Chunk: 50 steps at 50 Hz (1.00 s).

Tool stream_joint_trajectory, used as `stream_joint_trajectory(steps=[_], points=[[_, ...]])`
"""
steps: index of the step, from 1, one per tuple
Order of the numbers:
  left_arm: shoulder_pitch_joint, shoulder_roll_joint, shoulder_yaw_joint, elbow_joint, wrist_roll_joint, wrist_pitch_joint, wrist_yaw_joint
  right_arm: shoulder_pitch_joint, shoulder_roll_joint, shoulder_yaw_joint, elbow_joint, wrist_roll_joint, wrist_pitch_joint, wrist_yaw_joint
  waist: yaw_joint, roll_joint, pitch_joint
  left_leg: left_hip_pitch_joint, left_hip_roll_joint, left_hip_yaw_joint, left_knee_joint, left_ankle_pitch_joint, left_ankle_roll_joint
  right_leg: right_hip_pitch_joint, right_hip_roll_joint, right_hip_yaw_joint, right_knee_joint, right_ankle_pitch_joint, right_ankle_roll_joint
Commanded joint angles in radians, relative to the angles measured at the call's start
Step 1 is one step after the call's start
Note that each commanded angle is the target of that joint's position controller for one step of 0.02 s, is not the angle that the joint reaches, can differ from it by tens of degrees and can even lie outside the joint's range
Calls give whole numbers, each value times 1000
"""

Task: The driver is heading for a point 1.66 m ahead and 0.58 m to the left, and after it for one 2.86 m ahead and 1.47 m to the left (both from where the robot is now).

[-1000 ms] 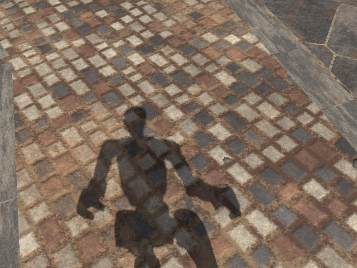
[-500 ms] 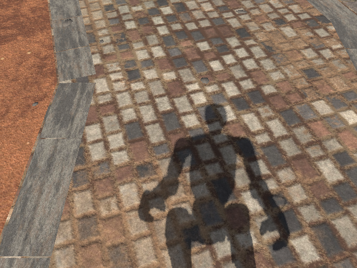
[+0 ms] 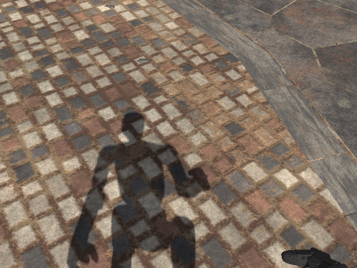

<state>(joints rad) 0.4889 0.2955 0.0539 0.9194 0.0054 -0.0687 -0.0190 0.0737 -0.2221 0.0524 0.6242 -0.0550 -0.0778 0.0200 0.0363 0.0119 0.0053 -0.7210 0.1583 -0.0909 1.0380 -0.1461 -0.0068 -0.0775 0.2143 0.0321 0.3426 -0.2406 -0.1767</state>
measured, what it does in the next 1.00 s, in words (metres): walks ahead, turning left: left foot, then right foot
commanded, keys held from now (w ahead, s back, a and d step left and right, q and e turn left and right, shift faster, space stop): w+q+shift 0.76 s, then w+shift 0.14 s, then w+e+shift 0.10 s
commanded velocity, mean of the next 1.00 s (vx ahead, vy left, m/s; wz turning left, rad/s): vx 1.00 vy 0.00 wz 0.62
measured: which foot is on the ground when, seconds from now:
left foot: up 0.00-0.20, down 0.22-0.64, up 0.66-1.00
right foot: down 0.00-0.22, up 0.24-0.60, down 0.62-1.00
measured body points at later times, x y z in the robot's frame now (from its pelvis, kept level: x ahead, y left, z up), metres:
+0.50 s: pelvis +0.50 +0.12 +0.01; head +0.53 +0.13 +0.45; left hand +0.69 +0.38 -0.05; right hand +0.51 -0.18 -0.12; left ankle +0.39 +0.13 -0.73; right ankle +0.74 -0.01 -0.67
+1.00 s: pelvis +0.95 +0.30 -0.02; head +0.96 +0.33 +0.43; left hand +0.68 +0.44 -0.14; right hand +1.31 +0.34 -0.05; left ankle +1.02 +0.49 -0.71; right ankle +0.86 +0.06 -0.73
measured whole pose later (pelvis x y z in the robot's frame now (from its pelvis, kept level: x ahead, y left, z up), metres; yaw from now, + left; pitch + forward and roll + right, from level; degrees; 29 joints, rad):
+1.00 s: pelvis +0.95 +0.30 -0.02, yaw +41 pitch +3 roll -1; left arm 0.57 0.31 0.04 0.95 0.02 -0.10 -0.01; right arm -0.09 -0.30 0.00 0.59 -0.05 -0.04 0.08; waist 0.11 0.00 0.01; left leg -0.70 0.01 0.05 0.70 -0.10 0.14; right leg 0.24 -0.05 -0.20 0.15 -0.40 0.07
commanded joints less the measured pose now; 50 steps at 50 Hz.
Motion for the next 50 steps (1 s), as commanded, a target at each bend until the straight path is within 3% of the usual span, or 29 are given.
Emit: stream_joint_trajectory(steps=[1,3,7,8,10,11,12,13,14,15,17,18,20,23,27,29,30,31,32,33,34,35,36,38,40,44,47,49,50], points=[[-4,108,25,-76,-14,-61,-11,-102,-81,-14,-48,32,8,14,39,-8,148,143,-18,161,-304,267,36,-226,-232,116,-287,359,-19],[42,120,25,-56,-12,-68,-7,-161,-76,-18,-50,41,2,20,81,-19,128,149,-57,199,-431,375,80,-57,-264,63,-323,518,25],[38,164,24,-37,18,-59,30,-115,-135,-46,-15,33,-8,22,27,-106,36,201,-196,247,-501,249,144,243,-332,-67,-170,1131,99],[14,188,29,-45,35,-45,44,-37,-165,-59,11,35,-7,22,-25,-137,-24,276,-240,249,-495,181,155,283,-352,-81,-58,1263,115],[-107,215,36,-78,60,-16,64,386,-231,-98,149,40,3,10,-242,-152,-197,642,-271,224,-489,116,196,190,-365,-128,437,1369,138],[-181,204,34,-108,58,-17,65,583,-282,-130,196,36,15,-5,-342,-94,-257,879,-179,83,-451,-49,250,-42,-298,-141,843,1031,130],[-71,41,-3,-169,3,-40,32,510,-378,-162,206,21,30,-11,-146,375,-326,1244,107,-535,-539,-102,459,-603,-94,-74,1314,-198,226],[-134,107,-17,-203,13,-58,35,432,-336,-170,163,32,37,-5,-188,130,-390,1269,138,-757,-699,-206,510,-768,-132,65,1347,-164,193],[-249,115,-25,-227,17,-70,33,394,-283,-161,170,37,33,-12,-176,-3,-229,1122,116,-642,-742,-218,461,-797,-209,104,1248,-88,181],[-278,106,-34,-244,27,-79,26,383,-212,-147,196,41,34,-14,-118,-97,-103,902,69,-540,-784,-153,403,-731,-250,78,1106,-50,165],[-298,80,-47,-272,67,-42,14,356,-174,-129,213,44,19,-27,-31,-99,10,634,-38,-399,-815,-60,349,-630,-284,61,993,-88,185],[-284,69,-54,-279,75,-19,8,351,-178,-127,212,48,9,-25,-6,-69,34,555,-70,-362,-832,-52,347,-612,-300,48,935,-112,196],[-365,60,-69,-332,74,1,-1,334,-220,-139,197,52,-9,-18,0,-27,90,394,-115,-311,-900,-41,351,-569,-317,-2,747,-95,217],[-522,34,-87,-392,45,-8,-16,338,-229,-152,189,58,-17,-9,-52,7,124,279,-180,-247,-932,145,291,-408,-289,-54,416,219,233],[-577,53,-79,-413,27,-13,-2,414,-258,-172,208,69,-13,-4,-119,40,53,498,-145,-278,-844,426,226,-309,-234,-49,225,361,201],[-493,105,-56,-390,30,-20,15,413,-282,-178,210,63,-9,-14,-81,31,-34,605,-148,-282,-658,670,181,-174,-187,-43,159,257,181],[-353,142,-36,-356,25,-26,28,387,-318,-186,205,55,-9,-13,-2,35,-124,603,-156,-274,-468,720,159,-17,-180,-36,158,182,171],[-152,188,-11,-308,30,-31,45,327,-316,-186,188,51,-17,-10,113,33,-218,479,-191,-260,-226,613,142,221,-254,18,193,101,152],[74,261,19,-274,58,-32,66,300,-185,-151,152,45,-28,-14,176,-107,-367,323,-240,-179,119,95,151,454,-502,249,201,-238,122],[-19,333,39,-276,72,-24,55,422,-100,-117,83,100,-21,-15,43,-466,-512,52,-309,-64,389,-364,118,596,-757,837,-6,-411,1],[-115,216,34,-299,61,-12,48,336,-189,-122,120,66,1,-29,55,-251,-347,-69,-199,-35,425,-251,132,468,-685,783,-43,-528,8],[-165,124,12,-293,53,-12,44,237,-206,-129,117,46,11,-21,67,-130,-195,-84,-158,-11,372,-165,126,331,-628,574,-35,-401,27],[-166,90,5,-266,59,-12,40,191,-193,-128,111,37,19,-9,55,-44,-104,-67,-132,3,343,-145,119,214,-591,438,-49,-201,36],[-114,65,-3,-198,51,-25,37,143,-133,-117,73,20,48,19,16,-88,-17,-57,-88,9,319,-162,111,83,-549,251,-76,-6,60],[-88,29,-10,-145,24,-47,19,77,-81,-97,18,17,66,34,-19,-104,21,-92,-64,0,283,-171,113,33,-528,147,-120,127,75],[-175,70,-3,-131,23,-69,9,-7,-92,-73,-46,14,61,64,-84,-90,80,16,-84,38,-36,60,111,-113,-435,-117,-251,265,90],[-86,132,6,-80,10,-67,5,-116,-96,-59,-67,14,45,77,-56,-44,150,240,-148,166,-302,152,141,-155,-447,-182,-363,469,65],[-45,205,17,-52,5,-53,12,-63,-138,-72,-39,3,39,60,-101,-75,80,374,-213,212,-350,62,163,-23,-463,-185,-212,956,58],[-42,244,23,-44,5,-43,16,66,-171,-88,-1,-6,35,45,-172,-99,-8,526,-242,205,-357,-6,174,2,-466,-177,-16,1125,61]])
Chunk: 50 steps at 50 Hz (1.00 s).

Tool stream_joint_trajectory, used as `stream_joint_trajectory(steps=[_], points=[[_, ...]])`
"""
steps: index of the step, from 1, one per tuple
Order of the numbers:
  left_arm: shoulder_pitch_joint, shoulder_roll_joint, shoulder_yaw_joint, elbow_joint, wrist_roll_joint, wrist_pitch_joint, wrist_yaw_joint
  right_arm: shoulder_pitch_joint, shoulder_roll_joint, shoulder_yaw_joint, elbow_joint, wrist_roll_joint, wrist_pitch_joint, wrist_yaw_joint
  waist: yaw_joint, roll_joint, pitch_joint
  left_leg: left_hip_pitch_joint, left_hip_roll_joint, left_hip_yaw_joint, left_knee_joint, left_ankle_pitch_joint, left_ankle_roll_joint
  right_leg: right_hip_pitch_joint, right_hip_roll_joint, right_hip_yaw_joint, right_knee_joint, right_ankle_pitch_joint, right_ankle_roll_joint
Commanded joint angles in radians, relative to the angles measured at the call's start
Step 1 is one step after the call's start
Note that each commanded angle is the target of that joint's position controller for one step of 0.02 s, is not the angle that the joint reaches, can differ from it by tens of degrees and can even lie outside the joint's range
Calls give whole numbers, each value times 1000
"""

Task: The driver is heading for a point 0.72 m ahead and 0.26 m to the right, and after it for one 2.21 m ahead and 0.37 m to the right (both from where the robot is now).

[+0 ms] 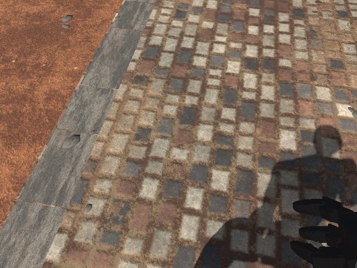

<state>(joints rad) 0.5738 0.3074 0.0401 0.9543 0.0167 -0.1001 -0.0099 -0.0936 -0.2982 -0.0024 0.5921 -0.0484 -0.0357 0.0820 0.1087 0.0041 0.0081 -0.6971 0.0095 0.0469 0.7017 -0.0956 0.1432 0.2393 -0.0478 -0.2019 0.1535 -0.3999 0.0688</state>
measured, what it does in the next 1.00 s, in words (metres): walks ahead, turning right: left foot, then right foot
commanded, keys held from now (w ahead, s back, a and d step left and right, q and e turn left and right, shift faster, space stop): w+e+shift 0.60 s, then w+q+shift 0.40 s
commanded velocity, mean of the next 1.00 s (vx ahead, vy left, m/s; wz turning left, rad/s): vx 1.00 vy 0.00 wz -0.34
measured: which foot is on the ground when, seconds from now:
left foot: up 0.00-0.02, down 0.04-0.48, up 0.50-0.92, down 0.94-1.00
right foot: down 0.00-0.04, up 0.06-0.46, down 0.48-0.96, up 0.98-1.00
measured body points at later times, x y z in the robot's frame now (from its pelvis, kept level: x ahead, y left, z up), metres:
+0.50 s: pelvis +0.49 -0.05 -0.02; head +0.50 -0.06 +0.43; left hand +0.73 +0.15 -0.11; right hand +0.39 -0.31 -0.16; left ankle +0.23 +0.10 -0.65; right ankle +0.61 -0.11 -0.72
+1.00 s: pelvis +0.95 -0.19 -0.01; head +0.98 -0.20 +0.44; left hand +1.06 +0.08 -0.13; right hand +0.99 -0.49 -0.11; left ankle +1.08 -0.18 -0.72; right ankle +0.67 -0.15 -0.61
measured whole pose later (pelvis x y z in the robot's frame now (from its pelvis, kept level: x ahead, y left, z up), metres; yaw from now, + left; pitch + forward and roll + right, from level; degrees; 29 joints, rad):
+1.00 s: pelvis +0.95 -0.19 -0.01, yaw -20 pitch +1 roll +2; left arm 0.38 0.31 0.05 0.88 0.04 -0.07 0.02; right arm 0.16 -0.29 -0.03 0.75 -0.02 -0.05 0.03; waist 0.00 -0.02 0.04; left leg -0.51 -0.11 0.10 0.61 -0.12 0.16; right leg -0.01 0.08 -0.02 1.03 -0.36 -0.04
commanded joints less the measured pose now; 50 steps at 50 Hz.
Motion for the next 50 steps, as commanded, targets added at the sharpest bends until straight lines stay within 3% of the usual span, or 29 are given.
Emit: stream_joint_trajectory(steps=[1,2,3,4,5,6,9,13,15,17,20,22,23,24,25,26,27,28,29,32,35,38,41,44,46,47,48,49,50], points=[[-154,252,38,-82,-10,0,14,449,-128,-53,100,-17,-10,-34,-360,-95,-122,747,-91,28,-89,-55,34,-375,-183,64,448,1266,-174],[-140,199,26,-99,-6,2,11,590,-215,-83,145,-32,-12,-57,-396,-57,-222,997,45,-121,-91,-210,25,-569,-115,87,785,899,-167],[15,-3,-15,-148,-26,5,-7,549,-318,-103,121,-57,-25,-73,-222,239,-391,1223,419,-634,-184,-400,75,-877,23,181,1231,-125,-149],[-109,111,11,-172,-35,7,8,569,-279,-105,106,-22,-24,-80,-299,105,-451,1134,435,-802,-354,-434,52,-934,39,299,1336,-39,-171],[-202,120,20,-193,-35,10,11,495,-223,-90,142,-13,-33,-83,-244,57,-217,962,375,-613,-371,-337,38,-1000,-5,288,1296,88,-173],[-203,84,9,-181,-27,12,3,435,-163,-78,154,-5,-44,-79,-193,42,-85,803,330,-483,-400,-219,27,-984,-47,270,1220,141,-169],[-134,27,8,-130,-2,65,-23,389,-65,-55,180,18,-69,-77,-94,89,-11,562,262,-261,-513,-177,4,-850,-98,272,1150,161,-141],[-342,-19,4,-207,4,92,-46,411,-29,-50,229,34,-104,-74,-86,61,114,542,205,7,-603,74,-38,-989,-117,218,1019,301,-133],[-415,-28,-4,-236,-4,85,-55,398,-21,-47,235,30,-111,-77,-80,60,121,544,147,136,-608,203,-62,-965,-88,164,884,426,-152],[-475,-25,-13,-266,-6,80,-71,399,-57,-51,240,33,-114,-86,-71,46,132,550,152,210,-635,330,-79,-872,-63,106,699,516,-184],[-470,15,-7,-259,-2,78,-76,460,-129,-62,249,37,-101,-109,-54,42,76,719,170,250,-492,937,-122,-739,67,-16,581,524,-230],[-245,82,18,-205,-6,83,-65,416,-204,-84,224,21,-64,-130,76,106,-63,764,210,231,-180,1234,-131,-507,138,-17,594,386,-263],[-42,129,43,-149,-4,87,-52,361,-224,-92,204,13,-44,-132,176,110,-147,692,228,203,89,1218,-118,-305,148,30,593,305,-297],[102,184,85,-116,-35,98,-32,299,-237,-102,192,29,-35,-124,274,12,-221,540,128,208,522,925,-121,-66,142,126,466,261,-336],[-36,240,89,-114,-25,99,-13,345,-29,-42,161,1,-52,-86,62,-244,-62,158,-42,150,895,-338,-141,-50,8,358,505,357,-383],[-112,345,114,-170,2,112,-13,410,-37,-34,51,24,-71,-88,-5,-300,-302,-122,-106,-74,1107,-426,-171,188,-175,932,277,95,-624],[-139,278,108,-198,7,111,0,340,-87,-27,41,5,-100,-87,5,-85,-211,-208,-28,-161,1002,-335,-150,87,-224,1086,67,-141,-572],[-156,204,90,-177,4,103,9,286,-106,-27,32,6,-108,-85,-37,47,-73,-179,25,-171,853,-265,-145,-83,-199,1015,41,-158,-510],[-180,181,82,-167,2,91,8,275,-93,-23,45,-8,-101,-90,-84,111,10,-111,54,-153,770,-252,-151,-248,-156,914,44,-38,-468],[-232,123,52,-172,-7,38,13,333,-48,-3,61,-29,-32,-82,-174,100,41,93,129,-117,548,-249,-189,-563,-50,641,32,145,-422],[-184,109,49,-153,-11,-2,-4,167,-19,15,11,1,-25,-62,-106,48,115,102,166,-46,237,13,-170,-603,15,455,-43,328,-361],[-100,108,48,-136,-29,-24,-17,32,6,20,-13,29,-30,-43,-8,16,114,142,121,35,-30,294,-103,-473,19,353,-114,493,-257],[-72,125,45,-107,-11,-30,-5,5,-20,7,-4,38,-36,-38,7,-6,98,111,66,59,-147,329,-50,-223,-31,261,-127,733,-207],[-86,164,44,-97,15,-18,29,72,-70,-17,22,33,-39,-37,-60,-99,7,198,-60,98,-165,172,-10,-44,-80,175,41,1304,-151],[-147,191,50,-111,49,9,52,343,-132,-46,107,36,-29,-46,-202,-153,-124,414,-129,104,-128,30,23,-23,-116,143,380,1571,-124],[-223,204,54,-134,54,23,58,582,-160,-67,184,35,-23,-55,-326,-135,-196,630,-115,78,-163,-5,54,-138,-106,108,686,1521,-115],[-278,161,41,-165,51,17,55,749,-220,-96,222,28,-12,-70,-393,-31,-249,871,5,-99,-101,-193,112,-408,-25,99,1104,1034,-125],[-188,36,10,-236,-2,-6,18,650,-304,-120,222,13,0,-68,-210,383,-287,1153,259,-783,-282,-333,330,-959,188,175,1475,-51,-41],[-267,89,-3,-254,15,-24,24,571,-239,-121,185,27,0,-59,-251,137,-288,1146,267,-906,-403,-374,328,-1079,123,318,1479,6,-78]])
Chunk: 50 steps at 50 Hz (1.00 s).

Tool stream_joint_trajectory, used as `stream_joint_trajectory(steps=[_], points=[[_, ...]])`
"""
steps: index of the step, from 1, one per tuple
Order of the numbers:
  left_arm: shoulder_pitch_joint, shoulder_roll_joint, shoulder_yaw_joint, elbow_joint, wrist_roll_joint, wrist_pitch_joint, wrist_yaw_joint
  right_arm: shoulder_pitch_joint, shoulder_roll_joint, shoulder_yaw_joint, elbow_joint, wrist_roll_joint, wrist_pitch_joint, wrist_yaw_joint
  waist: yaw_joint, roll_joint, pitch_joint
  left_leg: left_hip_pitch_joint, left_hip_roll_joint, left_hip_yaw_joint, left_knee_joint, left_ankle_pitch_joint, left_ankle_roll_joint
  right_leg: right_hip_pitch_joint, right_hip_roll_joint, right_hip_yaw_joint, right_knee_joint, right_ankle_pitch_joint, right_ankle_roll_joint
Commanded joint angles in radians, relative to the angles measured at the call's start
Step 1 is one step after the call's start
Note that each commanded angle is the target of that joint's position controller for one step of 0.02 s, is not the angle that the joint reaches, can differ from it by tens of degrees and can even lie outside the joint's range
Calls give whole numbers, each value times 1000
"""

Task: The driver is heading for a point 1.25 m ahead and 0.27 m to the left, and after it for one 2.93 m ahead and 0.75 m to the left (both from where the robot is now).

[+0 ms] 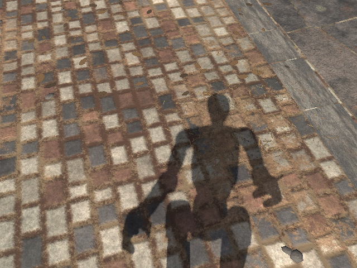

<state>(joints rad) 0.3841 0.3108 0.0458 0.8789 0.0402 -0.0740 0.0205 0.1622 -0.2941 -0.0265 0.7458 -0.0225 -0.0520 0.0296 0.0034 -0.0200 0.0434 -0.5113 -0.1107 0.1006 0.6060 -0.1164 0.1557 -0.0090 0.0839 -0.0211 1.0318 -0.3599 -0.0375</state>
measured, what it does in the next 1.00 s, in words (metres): walks ahead, turning left: right foot, then left foot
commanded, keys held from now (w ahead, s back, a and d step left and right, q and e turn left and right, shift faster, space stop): w+q+shift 0.52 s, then w+shift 0.16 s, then w+e+shift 0.32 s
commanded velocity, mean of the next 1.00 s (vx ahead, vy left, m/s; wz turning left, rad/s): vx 1.00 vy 0.00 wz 0.49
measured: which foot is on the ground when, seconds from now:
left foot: down 0.00-0.38, up 0.40-0.78, down 0.80-1.00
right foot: up 0.00-0.36, down 0.38-0.78, up 0.80-1.00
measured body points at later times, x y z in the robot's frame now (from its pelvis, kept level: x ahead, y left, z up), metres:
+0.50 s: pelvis +0.48 +0.02 +0.02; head +0.51 +0.03 +0.47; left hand +0.53 +0.33 -0.06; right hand +0.66 -0.24 -0.09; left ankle +0.31 +0.05 -0.59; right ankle +0.56 -0.10 -0.71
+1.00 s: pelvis +0.88 +0.26 +0.03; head +0.89 +0.27 +0.48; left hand +0.82 +0.53 -0.10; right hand +1.06 +0.04 -0.09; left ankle +0.81 +0.30 -0.71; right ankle +0.96 +0.13 -0.61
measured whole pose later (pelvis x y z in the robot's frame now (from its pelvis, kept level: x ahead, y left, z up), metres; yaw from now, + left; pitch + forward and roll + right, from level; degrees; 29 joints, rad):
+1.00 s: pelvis +0.88 +0.26 +0.03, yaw +28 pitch +0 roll +1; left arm 0.30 0.27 0.04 0.83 0.01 -0.02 -0.04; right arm 0.35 -0.28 -0.04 0.85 -0.03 -0.09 0.01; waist 0.00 -0.03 0.02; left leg -0.11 -0.04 0.15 0.40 -0.28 0.06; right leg -0.60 -0.11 0.02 1.23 -0.22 -0.07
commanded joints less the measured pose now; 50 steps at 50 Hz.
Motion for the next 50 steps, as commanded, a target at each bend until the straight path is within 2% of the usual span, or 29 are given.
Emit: stream_joint_trajectory(steps=[1,2,4,5,7,9,12,14,16,17,18,19,20,21,22,23,25,28,31,34,37,39,40,41,42,43,44,47,50], points=[[-159,100,-14,-201,-7,-64,-12,294,-197,-87,38,8,12,-10,-124,33,-213,818,370,-838,-330,-323,270,-828,-75,164,508,44,22],[-181,91,-23,-212,0,-70,-17,285,-146,-76,58,8,11,-13,-76,-66,-122,639,329,-746,-362,-243,226,-766,-113,140,388,72,14],[-194,66,-37,-239,37,-35,-27,256,-115,-58,73,12,-3,-28,7,-66,-23,399,233,-614,-395,-150,184,-685,-150,124,278,38,41],[-186,57,-44,-248,42,-14,-30,252,-122,-57,72,16,-12,-26,28,-33,0,323,204,-580,-413,-140,184,-669,-165,109,218,13,54],[-278,49,-58,-301,39,5,-38,241,-157,-67,59,20,-28,-20,27,0,61,165,159,-521,-480,-110,186,-626,-181,56,32,51,79],[-398,35,-71,-348,18,0,-51,241,-159,-74,50,21,-33,-18,-8,25,96,73,112,-474,-514,-23,151,-535,-172,21,-188,252,97],[-462,21,-75,-366,-4,-4,-53,298,-179,-90,61,40,-36,-8,-72,55,43,153,110,-466,-484,233,85,-403,-125,2,-381,495,81],[-491,38,-69,-380,-7,-8,-45,326,-189,-97,68,37,-31,-13,-96,70,19,294,128,-483,-417,349,62,-403,-105,14,-463,479,67],[-427,79,-51,-363,-4,-14,-30,319,-208,-103,67,32,-26,-25,-63,67,-47,393,130,-491,-266,564,21,-286,-64,22,-538,384,50],[-307,121,-30,-331,-9,-19,-17,304,-240,-109,64,23,-26,-25,-1,66,-137,414,124,-482,-98,663,-1,-149,-45,24,-534,289,38],[-117,159,-9,-287,-9,-25,-2,246,-255,-112,49,20,-32,-21,113,64,-232,317,91,-468,133,596,-21,77,-98,60,-523,236,20],[117,235,25,-255,15,-27,22,213,-162,-87,18,17,-46,-20,203,-22,-379,174,50,-397,449,301,-19,322,-299,237,-502,-96,-13],[82,302,42,-253,37,-23,17,315,-26,-46,-46,71,-45,-23,93,-391,-556,-122,-58,-278,759,-387,-55,551,-607,818,-682,-301,-131],[-2,240,50,-261,28,-8,10,271,-101,-42,-26,41,-24,-35,85,-263,-448,-265,56,-229,839,-303,-38,443,-571,873,-736,-444,-145],[-63,131,25,-264,20,-5,7,159,-137,-51,-20,17,-12,-30,104,-115,-274,-295,104,-204,801,-214,-41,297,-503,671,-731,-355,-121],[-75,84,15,-238,22,-5,3,108,-129,-52,-27,7,-4,-17,91,-21,-160,-278,135,-189,757,-180,-47,162,-462,517,-743,-148,-106],[-33,65,8,-175,16,-16,2,62,-78,-43,-59,-14,23,13,52,-60,-66,-255,179,-184,722,-185,-58,20,-408,316,-774,63,-77],[-9,26,0,-113,-16,-45,-22,-21,-20,-18,-131,-18,49,37,4,-77,-14,-297,211,-183,671,-156,-61,-55,-386,160,-839,250,-58],[-68,57,6,-100,-12,-63,-29,-95,-33,-2,-182,-19,42,54,-44,-70,46,-240,194,-167,442,15,-62,-156,-325,-25,-927,362,-51],[-4,103,12,-59,-19,-66,-33,-197,-29,16,-196,-18,29,70,-14,-16,106,-20,132,-27,166,147,-28,-216,-304,-144,-1050,525,-57],[74,199,24,-13,-25,-43,-21,-158,-79,3,-171,-30,18,49,-61,-56,31,145,29,32,73,6,8,-27,-336,-158,-856,1192,-76],[45,244,27,-5,-31,-18,-9,202,-141,-31,-61,-43,11,16,-260,-85,-165,562,32,-34,-25,-36,43,-96,-323,-133,-372,1268,-67],[72,169,11,-26,-26,-16,-15,323,-230,-60,-19,-60,9,-7,-264,-15,-279,820,204,-227,-15,-245,35,-308,-249,-100,-15,764,-63],[207,7,-20,-78,-52,-16,-34,275,-321,-78,-48,-75,0,-21,-108,240,-437,1028,546,-745,-121,-424,84,-629,-104,6,390,-161,-44],[54,127,8,-102,-55,-16,-20,288,-278,-80,-54,-43,-2,-27,-186,90,-447,929,532,-839,-258,-403,52,-692,-101,123,462,-58,-67],[-15,116,11,-120,-59,-16,-20,226,-223,-65,-16,-36,-13,-30,-127,69,-224,757,482,-644,-276,-284,38,-745,-142,108,408,57,-66],[-11,80,1,-104,-50,-13,-28,175,-167,-54,-3,-30,-24,-25,-79,47,-104,601,438,-520,-312,-176,25,-719,-183,92,331,99,-60],[57,22,0,-49,-27,40,-53,137,-69,-31,22,-10,-51,-23,13,87,-31,379,369,-288,-420,-101,-9,-594,-231,92,257,124,-35],[-88,-8,2,-96,-22,66,-71,148,-50,-30,58,10,-78,-20,21,72,55,377,326,-91,-499,50,-47,-723,-245,57,190,216,-26]])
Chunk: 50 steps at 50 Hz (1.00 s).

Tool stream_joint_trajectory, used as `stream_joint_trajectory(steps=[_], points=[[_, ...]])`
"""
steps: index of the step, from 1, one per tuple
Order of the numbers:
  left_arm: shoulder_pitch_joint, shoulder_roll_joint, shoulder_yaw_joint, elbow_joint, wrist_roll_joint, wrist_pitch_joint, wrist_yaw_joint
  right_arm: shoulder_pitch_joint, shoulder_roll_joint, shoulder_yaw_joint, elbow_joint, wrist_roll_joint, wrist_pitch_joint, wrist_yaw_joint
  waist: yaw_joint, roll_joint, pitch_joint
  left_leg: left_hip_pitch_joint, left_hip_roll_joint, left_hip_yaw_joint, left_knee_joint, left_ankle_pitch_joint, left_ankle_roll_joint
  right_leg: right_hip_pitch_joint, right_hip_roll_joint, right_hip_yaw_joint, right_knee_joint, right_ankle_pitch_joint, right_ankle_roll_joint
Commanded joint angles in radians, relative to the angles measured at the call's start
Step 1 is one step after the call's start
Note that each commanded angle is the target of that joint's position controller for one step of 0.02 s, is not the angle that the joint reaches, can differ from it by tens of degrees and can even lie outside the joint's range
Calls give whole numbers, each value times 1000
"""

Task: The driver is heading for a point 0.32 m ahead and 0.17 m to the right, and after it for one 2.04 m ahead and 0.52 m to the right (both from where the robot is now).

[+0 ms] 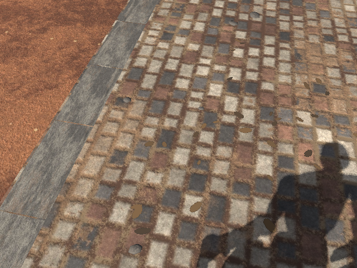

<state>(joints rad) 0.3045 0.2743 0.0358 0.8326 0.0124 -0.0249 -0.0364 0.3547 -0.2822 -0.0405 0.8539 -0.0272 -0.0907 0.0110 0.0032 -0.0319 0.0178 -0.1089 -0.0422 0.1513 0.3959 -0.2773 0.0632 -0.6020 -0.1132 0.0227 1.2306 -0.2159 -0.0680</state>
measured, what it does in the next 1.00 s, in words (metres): walks ahead, turning right: right foot, then left foot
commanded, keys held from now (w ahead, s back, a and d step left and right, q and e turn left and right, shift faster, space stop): w+e+shift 0.52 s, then w+shift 0.12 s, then w+q+shift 0.36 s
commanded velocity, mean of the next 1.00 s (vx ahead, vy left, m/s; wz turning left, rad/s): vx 1.00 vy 0.00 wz -0.45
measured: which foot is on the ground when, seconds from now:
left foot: down 0.00-0.24, up 0.26-0.66, down 0.68-1.00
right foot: up 0.00-0.22, down 0.24-0.66, up 0.68-1.00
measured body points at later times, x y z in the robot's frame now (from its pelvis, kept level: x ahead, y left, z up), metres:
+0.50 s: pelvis +0.47 -0.09 +0.00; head +0.49 -0.09 +0.45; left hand +0.56 +0.19 -0.13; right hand +0.62 -0.37 -0.05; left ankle +0.69 +0.05 -0.66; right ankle +0.40 -0.08 -0.74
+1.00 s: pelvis +0.91 -0.24 +0.00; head +0.93 -0.26 +0.45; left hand +1.25 -0.22 -0.03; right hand +0.67 -0.42 -0.12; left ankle +0.85 -0.09 -0.74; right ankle +0.98 -0.44 -0.70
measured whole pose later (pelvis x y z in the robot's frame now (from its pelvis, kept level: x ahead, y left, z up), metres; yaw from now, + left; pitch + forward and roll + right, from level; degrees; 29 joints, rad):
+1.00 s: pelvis +0.91 -0.24 +0.00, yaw -26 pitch +3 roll +1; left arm -0.06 0.26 -0.04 0.58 0.04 -0.08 -0.05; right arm 0.62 -0.27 -0.07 0.92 0.00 -0.07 0.02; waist -0.15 -0.01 0.00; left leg 0.02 -0.09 -0.16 0.25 -0.31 0.05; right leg -0.62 -0.05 0.05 0.64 -0.08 0.01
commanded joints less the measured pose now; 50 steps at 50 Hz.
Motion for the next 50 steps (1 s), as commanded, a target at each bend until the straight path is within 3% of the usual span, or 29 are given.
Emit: stream_joint_trajectory(steps=[1,3,5,7,9,10,11,12,13,14,15,16,18,20,24,29,31,32,33,34,35,36,37,38,39,40,43,47,50], points=[[-65,13,6,-77,4,14,-18,-39,-50,-12,-42,14,-46,1,21,102,107,-46,232,-66,-293,326,31,-137,-45,-12,-69,131,2],[-147,6,-3,-109,-2,7,-28,-48,-39,-9,-32,9,-53,-2,26,106,122,-49,187,47,-302,453,15,-112,-22,-68,-209,254,-16],[-184,11,-8,-122,-7,3,-43,-47,-74,-12,-30,11,-55,-14,31,63,110,-12,181,124,-320,605,-12,-32,21,-137,-368,340,-47],[-212,30,-9,-140,2,0,-50,-16,-125,-20,-21,19,-56,-28,43,69,104,77,221,146,-253,978,-32,54,83,-208,-482,375,-83],[-80,87,9,-102,-2,4,-41,-20,-194,-39,-35,9,-26,-49,117,124,-4,180,243,138,-48,1319,-48,209,170,-248,-493,272,-108],[84,131,28,-62,-3,7,-34,-58,-227,-49,-50,0,-4,-57,208,143,-86,163,264,125,166,1419,-43,378,204,-233,-478,198,-129],[294,180,57,-1,-1,10,-20,-110,-244,-56,-70,-7,16,-57,304,131,-174,76,273,93,464,1358,-28,596,215,-176,-491,105,-164],[360,221,85,24,-11,15,4,-127,-207,-52,-63,-9,24,-37,320,35,-163,-81,163,94,858,773,-33,730,187,-73,-576,42,-208],[252,292,102,22,-15,28,17,-116,-35,-4,-121,-27,4,-18,164,-257,-62,-489,-29,29,1272,-206,-72,817,58,215,-557,212,-282],[178,363,116,-35,4,34,18,-55,-44,12,-227,-3,-20,-15,91,-261,-278,-729,-40,-200,1381,-224,-75,995,-102,718,-834,-109,-457],[144,297,110,-64,7,32,25,-124,-100,14,-226,-17,-44,-17,105,-44,-198,-779,26,-256,1288,-141,-58,908,-144,838,-1007,-306,-410],[117,225,92,-48,6,26,30,-156,-122,11,-219,-16,-51,-15,56,95,-60,-742,73,-257,1158,-65,-57,726,-119,769,-1033,-298,-349],[70,193,77,-48,-1,-5,37,-172,-100,22,-221,-44,-19,-18,-19,154,24,-607,131,-257,1009,-67,-87,454,-35,587,-1022,-95,-308],[51,176,66,-51,-9,-33,35,-177,-79,32,-228,-50,26,-14,-53,136,54,-515,169,-232,859,-86,-123,273,40,457,-1047,-21,-295],[79,193,78,-62,-13,-51,28,-400,-38,56,-320,-22,30,6,26,72,91,-427,151,-161,443,229,-138,203,144,332,-1073,168,-236],[154,195,87,-40,-20,-53,26,-465,-50,53,-345,-4,16,8,105,-6,22,-348,83,-137,151,418,-83,466,94,333,-1004,475,-160],[146,219,89,-32,-13,-59,36,-364,-97,29,-313,-11,11,-2,57,-20,-49,-228,35,-132,109,332,-54,582,66,333,-881,742,-123],[129,250,92,-31,1,-59,37,-227,-143,5,-274,-5,6,-13,-16,-29,-129,-115,10,-129,126,221,-34,627,57,322,-730,873,-105],[70,263,92,-36,16,-60,35,-24,-177,-16,-218,4,7,-28,-142,-28,-211,61,28,-108,121,163,-16,583,79,272,-505,872,-89],[37,188,72,-55,29,-68,38,195,-233,-39,-169,-11,8,-49,-232,25,-306,289,151,-246,180,-97,9,412,116,212,-172,666,-78],[211,19,28,-101,-22,-73,23,172,-347,-67,-148,-51,5,-39,-68,429,-389,510,426,-908,-28,-349,174,40,298,121,179,-174,-10],[158,82,15,-80,7,-74,30,106,-252,-61,-153,-22,13,-17,-87,308,-304,462,414,-1132,-139,-458,215,-125,249,140,224,-209,-40],[24,119,22,-100,16,-71,26,19,-178,-51,-159,-10,11,-6,-78,147,-157,330,359,-939,-137,-385,213,-160,180,131,193,-109,-38],[-59,131,17,-124,32,-74,20,7,-141,-45,-140,-4,11,2,-73,47,-102,216,312,-805,-132,-242,199,-131,142,106,125,-72,-31],[-132,125,15,-155,48,-72,14,37,-111,-34,-109,-1,10,4,-64,28,-53,130,255,-707,-137,-126,174,-109,117,89,56,-76,-22],[-141,101,4,-186,60,-64,7,60,-91,-26,-77,2,8,1,-28,79,-28,71,219,-665,-147,-66,173,-97,101,82,6,-97,-3],[-195,71,-24,-236,70,-51,-4,111,-109,-32,-40,18,-2,-7,2,105,24,-22,194,-621,-212,16,205,-116,56,53,-165,-148,51],[-350,55,-57,-300,29,-61,-28,50,-171,-62,-66,22,-3,-2,-8,111,60,-312,123,-495,-325,131,165,233,95,-28,-555,143,90],[-348,96,-40,-292,22,-60,-7,101,-186,-70,-52,39,-5,12,-21,95,33,-214,154,-500,-260,329,129,342,110,-25,-644,223,80]])
Velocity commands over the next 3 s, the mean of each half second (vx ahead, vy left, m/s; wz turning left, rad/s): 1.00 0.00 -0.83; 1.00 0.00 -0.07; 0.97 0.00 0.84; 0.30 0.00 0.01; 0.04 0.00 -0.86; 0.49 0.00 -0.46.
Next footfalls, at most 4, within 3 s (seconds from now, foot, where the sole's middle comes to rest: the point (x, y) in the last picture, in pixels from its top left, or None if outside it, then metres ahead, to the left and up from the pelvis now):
0.24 right None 0.43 -0.09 -0.77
0.68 left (209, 181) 0.88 -0.11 -0.77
1.08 right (285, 150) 1.06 -0.48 -0.77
1.50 left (248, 85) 1.53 -0.37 -0.77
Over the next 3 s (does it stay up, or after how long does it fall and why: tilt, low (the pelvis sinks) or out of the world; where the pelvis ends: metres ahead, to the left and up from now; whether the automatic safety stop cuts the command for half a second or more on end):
stays up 1.84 -0.51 0.00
